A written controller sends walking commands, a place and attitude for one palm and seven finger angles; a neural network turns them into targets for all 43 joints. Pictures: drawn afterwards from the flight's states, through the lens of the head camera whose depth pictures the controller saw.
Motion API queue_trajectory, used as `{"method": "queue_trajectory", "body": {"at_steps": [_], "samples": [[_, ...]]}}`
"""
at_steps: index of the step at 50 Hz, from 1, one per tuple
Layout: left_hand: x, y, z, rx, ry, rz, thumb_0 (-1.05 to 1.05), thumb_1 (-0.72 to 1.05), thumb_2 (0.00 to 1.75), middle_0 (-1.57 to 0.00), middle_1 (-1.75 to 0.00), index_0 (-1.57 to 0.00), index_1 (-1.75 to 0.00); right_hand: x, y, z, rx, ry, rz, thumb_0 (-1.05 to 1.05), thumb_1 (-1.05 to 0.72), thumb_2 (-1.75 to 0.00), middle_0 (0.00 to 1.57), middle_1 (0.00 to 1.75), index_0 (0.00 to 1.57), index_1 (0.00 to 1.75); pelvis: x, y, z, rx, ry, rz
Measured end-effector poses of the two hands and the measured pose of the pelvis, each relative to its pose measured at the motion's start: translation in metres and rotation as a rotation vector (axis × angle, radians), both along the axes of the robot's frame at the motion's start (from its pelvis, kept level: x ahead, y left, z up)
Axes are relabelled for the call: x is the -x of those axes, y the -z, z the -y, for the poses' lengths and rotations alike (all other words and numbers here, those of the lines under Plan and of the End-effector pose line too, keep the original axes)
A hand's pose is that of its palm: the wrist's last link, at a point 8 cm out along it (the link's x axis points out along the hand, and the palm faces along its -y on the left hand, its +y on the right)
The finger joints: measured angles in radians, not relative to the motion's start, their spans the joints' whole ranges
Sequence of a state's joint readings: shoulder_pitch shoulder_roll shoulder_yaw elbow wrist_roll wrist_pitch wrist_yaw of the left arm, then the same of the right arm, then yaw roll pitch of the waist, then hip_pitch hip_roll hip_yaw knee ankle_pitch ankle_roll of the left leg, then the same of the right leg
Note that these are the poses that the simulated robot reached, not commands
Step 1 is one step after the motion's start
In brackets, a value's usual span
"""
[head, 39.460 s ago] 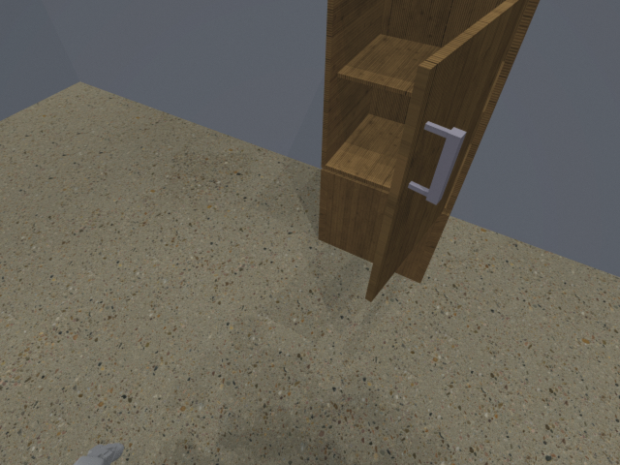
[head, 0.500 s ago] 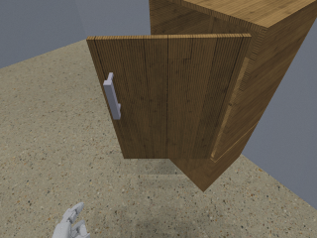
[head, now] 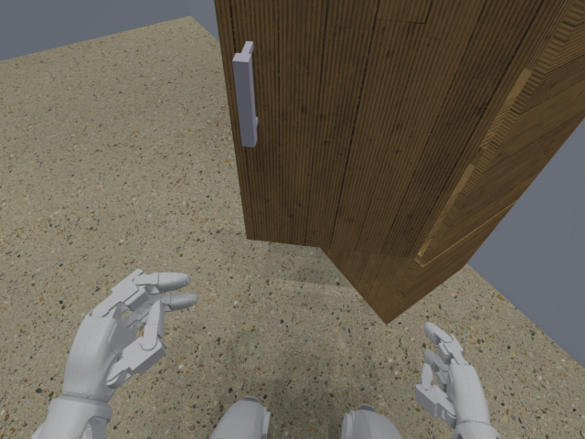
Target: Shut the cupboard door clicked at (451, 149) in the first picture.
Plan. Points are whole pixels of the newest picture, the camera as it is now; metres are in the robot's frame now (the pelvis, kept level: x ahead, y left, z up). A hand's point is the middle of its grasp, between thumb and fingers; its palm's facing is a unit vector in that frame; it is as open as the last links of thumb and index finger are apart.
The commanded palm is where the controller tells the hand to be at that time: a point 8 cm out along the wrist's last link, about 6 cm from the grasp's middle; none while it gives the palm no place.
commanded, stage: raise the hand and make a fist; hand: left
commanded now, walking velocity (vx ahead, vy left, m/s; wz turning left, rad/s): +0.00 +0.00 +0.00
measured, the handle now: (248, 96) +0.55 +0.14 +0.16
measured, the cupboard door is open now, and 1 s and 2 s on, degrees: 49 49 49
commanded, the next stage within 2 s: bring the fist close to the handle in 1.30 s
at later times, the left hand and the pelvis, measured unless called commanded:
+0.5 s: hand (140, 291) +0.24 +0.20 +0.12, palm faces +0.02 -1.00 -0.05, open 3.2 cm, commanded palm +0.22 +0.25 +0.13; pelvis +0.03 +0.03 +0.04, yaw -1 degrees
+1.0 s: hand (141, 239) +0.28 +0.20 +0.17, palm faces +0.02 -1.00 -0.05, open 3.1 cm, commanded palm +0.25 +0.24 +0.17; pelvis +0.05 +0.01 +0.06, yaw -1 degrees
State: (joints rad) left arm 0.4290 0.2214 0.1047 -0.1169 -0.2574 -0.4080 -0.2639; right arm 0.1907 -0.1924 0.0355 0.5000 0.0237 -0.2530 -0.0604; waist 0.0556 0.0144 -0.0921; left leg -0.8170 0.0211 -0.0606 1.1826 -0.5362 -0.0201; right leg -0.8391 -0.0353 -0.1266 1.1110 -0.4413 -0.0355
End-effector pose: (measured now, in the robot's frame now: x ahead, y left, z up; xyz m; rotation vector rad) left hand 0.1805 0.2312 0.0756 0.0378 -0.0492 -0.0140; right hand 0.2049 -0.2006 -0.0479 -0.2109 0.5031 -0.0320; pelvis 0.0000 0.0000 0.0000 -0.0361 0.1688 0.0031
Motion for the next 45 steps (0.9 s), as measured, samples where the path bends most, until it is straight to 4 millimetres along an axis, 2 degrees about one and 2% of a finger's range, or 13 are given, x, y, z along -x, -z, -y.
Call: {"method": "queue_trajectory", "body": {"at_steps": [3,7,12,16,20,26,31,37,45], "samples": [[-0.013,-0.003,-0.001,0.005,0.03,-0.07,0.02,0.9,0.9,-0.65,-0.79,-0.65,-0.79,0.024,0.006,-0.009,-0.037,0.044,-0.074,0.01,-0.9,-0.9,0.2,0.3,0.2,0.3,-0.002,-0.008,-0.005,-0.002,0.008,0.007],[-0.02,-0.009,-0.011,0.001,-0.005,-0.124,0.02,0.9,0.9,-0.73,-0.87,-0.72,-0.87,0.051,0.006,-0.008,-0.038,0.097,-0.14,0.01,-0.9,-0.9,0.2,0.3,0.21,0.3,-0.008,-0.018,-0.013,-0.007,0.02,0.012],[-0.022,-0.022,-0.024,-0.012,-0.047,-0.084,0.02,0.9,0.9,-0.82,-0.97,-0.81,-0.97,0.063,0.0,0.006,0.021,0.116,-0.172,0.01,-0.9,-0.9,0.2,0.3,0.21,0.3,-0.015,-0.024,-0.02,-0.007,0.022,0.015],[-0.026,-0.028,-0.024,-0.009,-0.029,-0.061,0.02,0.9,0.9,-0.89,-1.05,-0.88,-1.05,0.055,-0.008,0.016,0.067,0.117,-0.156,0.01,-0.9,-0.9,0.2,0.3,0.2,0.3,-0.02,-0.026,-0.025,-0.004,0.02,0.02],[-0.032,-0.034,-0.022,-0.01,-0.014,-0.058,0.02,0.9,0.9,-0.96,-1.13,-0.96,-1.13,0.036,-0.021,0.018,0.082,0.115,-0.109,0.01,-0.9,-0.9,0.2,0.3,0.2,0.3,-0.025,-0.03,-0.027,-0.003,0.02,0.03],[-0.042,-0.048,-0.025,-0.015,-0.035,-0.041,0.02,0.9,0.9,-1.07,-1.25,-1.07,-1.25,0.005,-0.038,0.007,0.056,0.079,-0.036,0.01,-0.9,-0.9,0.2,0.3,0.2,0.3,-0.033,-0.037,-0.026,-0.003,0.018,0.046],[-0.049,-0.06,-0.026,-0.02,-0.045,-0.037,0.02,0.9,0.9,-1.17,-1.35,-1.16,-1.35,-0.012,-0.044,-0.005,0.022,0.037,-0.01,0.01,-0.9,-0.9,0.2,0.3,0.2,0.3,-0.039,-0.043,-0.022,-0.003,0.012,0.061],[-0.058,-0.071,-0.026,-0.019,-0.042,-0.041,0.02,0.9,0.9,-1.25,-1.44,-1.25,-1.44,-0.017,-0.044,-0.009,-0.004,0.016,-0.022,0.01,-0.9,-0.9,0.2,0.3,0.2,0.3,-0.044,-0.049,-0.017,-0.007,0.008,0.079],[-0.07,-0.087,-0.024,-0.016,-0.039,-0.025,0.02,0.9,0.9,-1.29,-1.49,-1.29,-1.48,-0.007,-0.042,0.007,0.003,0.043,-0.065,0.01,-0.9,-0.9,0.2,0.3,0.2,0.3,-0.047,-0.057,-0.01,-0.015,0.007,0.103]]}}
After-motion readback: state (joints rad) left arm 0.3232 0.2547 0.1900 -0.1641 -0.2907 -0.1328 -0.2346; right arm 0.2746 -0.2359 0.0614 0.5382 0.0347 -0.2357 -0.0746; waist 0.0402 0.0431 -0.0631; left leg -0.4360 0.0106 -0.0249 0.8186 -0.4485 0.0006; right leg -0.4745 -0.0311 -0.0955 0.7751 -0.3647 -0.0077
